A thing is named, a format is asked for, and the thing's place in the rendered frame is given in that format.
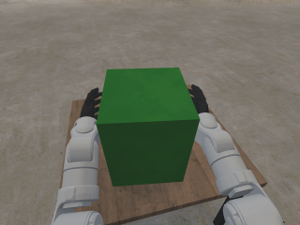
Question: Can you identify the right robot hand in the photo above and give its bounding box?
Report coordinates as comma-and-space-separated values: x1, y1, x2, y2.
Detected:
187, 84, 209, 114

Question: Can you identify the left robot forearm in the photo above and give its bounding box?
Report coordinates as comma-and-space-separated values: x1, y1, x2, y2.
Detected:
51, 116, 100, 225

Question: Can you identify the left robot upper arm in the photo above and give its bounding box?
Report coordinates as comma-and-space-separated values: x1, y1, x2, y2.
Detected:
53, 210, 104, 225

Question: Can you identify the right robot forearm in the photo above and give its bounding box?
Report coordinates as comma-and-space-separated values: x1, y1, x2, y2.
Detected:
194, 112, 284, 225

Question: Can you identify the table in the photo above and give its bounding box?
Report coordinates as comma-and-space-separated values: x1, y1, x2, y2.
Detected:
59, 84, 268, 225

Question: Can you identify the carton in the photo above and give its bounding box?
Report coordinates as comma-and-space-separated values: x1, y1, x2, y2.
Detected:
96, 67, 201, 187

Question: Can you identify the right robot upper arm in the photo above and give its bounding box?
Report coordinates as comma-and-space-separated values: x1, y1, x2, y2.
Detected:
223, 193, 283, 225

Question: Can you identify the left robot hand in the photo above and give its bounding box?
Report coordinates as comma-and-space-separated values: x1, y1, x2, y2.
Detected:
80, 88, 102, 120

